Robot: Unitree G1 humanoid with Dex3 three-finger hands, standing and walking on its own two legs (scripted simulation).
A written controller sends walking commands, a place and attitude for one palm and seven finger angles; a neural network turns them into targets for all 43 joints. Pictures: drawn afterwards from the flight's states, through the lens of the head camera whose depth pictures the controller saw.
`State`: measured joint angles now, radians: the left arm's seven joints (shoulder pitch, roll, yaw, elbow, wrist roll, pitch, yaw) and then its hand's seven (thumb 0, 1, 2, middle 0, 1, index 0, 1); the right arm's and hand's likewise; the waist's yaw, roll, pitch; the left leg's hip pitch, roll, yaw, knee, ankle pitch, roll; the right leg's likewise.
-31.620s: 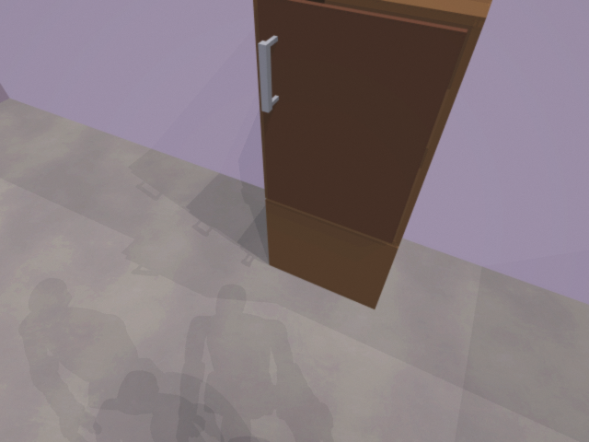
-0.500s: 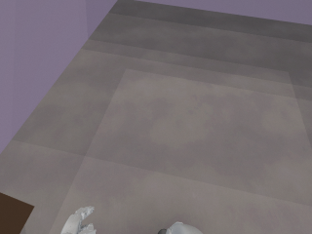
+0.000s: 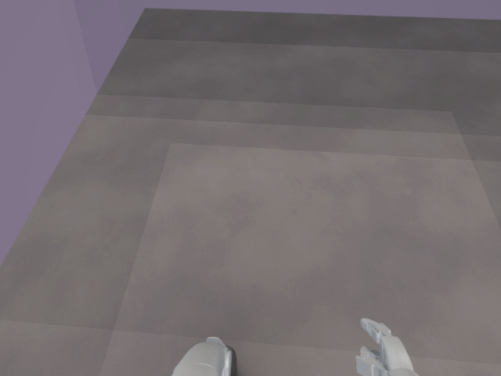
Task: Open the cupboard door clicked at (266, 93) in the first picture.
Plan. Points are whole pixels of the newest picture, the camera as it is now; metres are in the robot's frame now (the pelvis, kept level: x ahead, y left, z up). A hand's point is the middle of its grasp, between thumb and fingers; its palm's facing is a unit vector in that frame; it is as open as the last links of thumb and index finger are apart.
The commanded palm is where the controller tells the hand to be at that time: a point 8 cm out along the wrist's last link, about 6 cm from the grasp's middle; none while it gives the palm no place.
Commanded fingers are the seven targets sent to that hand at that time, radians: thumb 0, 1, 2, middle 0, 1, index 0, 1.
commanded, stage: walk to a spot facing it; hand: left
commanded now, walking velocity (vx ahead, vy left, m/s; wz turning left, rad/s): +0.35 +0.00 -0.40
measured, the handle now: out of the picture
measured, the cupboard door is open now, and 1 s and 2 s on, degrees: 42 42 42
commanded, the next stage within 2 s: turn to face it in 0.56 s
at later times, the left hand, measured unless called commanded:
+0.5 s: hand (225, 207) +0.47 +0.12 -0.15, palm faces -0.31 -0.93 -0.17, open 7.4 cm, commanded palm none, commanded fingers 0.00 0.90 0.90 -0.20 -0.30 -0.20 -0.30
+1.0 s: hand (245, 179) +0.56 +0.09 -0.17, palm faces -0.25 -0.95 -0.19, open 7.4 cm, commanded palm none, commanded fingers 0.00 0.90 0.90 -0.20 -0.30 -0.20 -0.30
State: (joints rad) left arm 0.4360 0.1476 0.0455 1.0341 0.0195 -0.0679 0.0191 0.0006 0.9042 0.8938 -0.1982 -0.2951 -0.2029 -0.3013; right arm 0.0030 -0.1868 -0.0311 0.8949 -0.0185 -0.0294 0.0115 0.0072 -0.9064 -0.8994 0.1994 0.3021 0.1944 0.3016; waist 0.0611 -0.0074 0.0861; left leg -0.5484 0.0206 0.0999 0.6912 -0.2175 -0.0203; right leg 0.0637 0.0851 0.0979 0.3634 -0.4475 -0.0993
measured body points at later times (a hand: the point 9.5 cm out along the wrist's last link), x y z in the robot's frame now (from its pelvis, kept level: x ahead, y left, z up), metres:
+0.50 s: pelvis +0.27 -0.01 +0.00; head +0.32 -0.02 +0.44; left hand +0.48 +0.17 -0.14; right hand +0.09 -0.19 -0.13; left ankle +0.11 +0.10 -0.71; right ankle +0.35 -0.09 -0.71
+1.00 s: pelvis +0.52 -0.08 +0.00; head +0.54 -0.09 +0.45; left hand +0.57 +0.14 -0.15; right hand +0.51 -0.31 -0.15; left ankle +0.60 -0.02 -0.71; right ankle +0.35 -0.07 -0.72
